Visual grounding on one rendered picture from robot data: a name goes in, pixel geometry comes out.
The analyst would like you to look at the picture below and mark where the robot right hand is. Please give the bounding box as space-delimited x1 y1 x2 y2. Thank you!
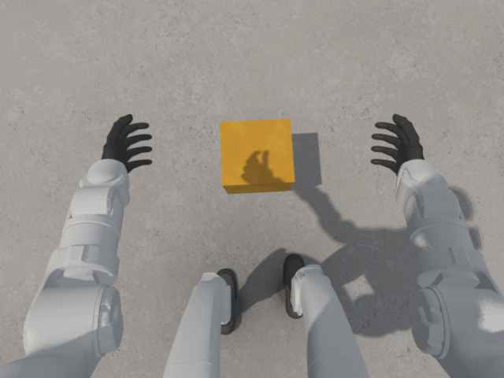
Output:
371 114 424 176

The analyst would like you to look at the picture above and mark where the left robot foot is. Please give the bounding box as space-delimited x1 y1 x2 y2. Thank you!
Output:
217 269 237 335

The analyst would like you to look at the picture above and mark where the robot right shin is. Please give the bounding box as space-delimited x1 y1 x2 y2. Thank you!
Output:
291 265 332 304

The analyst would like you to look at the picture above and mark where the right robot upper arm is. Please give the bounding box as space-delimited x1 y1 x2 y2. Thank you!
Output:
412 285 504 378

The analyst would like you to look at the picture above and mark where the left robot upper arm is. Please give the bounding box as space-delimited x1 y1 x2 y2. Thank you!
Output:
0 283 124 378

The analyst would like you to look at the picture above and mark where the robot left forearm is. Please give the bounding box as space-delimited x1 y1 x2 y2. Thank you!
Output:
23 159 130 354

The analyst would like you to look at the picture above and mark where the robot left hand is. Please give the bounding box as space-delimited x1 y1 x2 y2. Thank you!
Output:
101 114 152 174

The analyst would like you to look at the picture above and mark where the carton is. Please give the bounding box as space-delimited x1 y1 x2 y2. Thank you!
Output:
220 119 295 194

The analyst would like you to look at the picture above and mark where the robot right forearm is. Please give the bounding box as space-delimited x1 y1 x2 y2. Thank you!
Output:
395 159 504 300

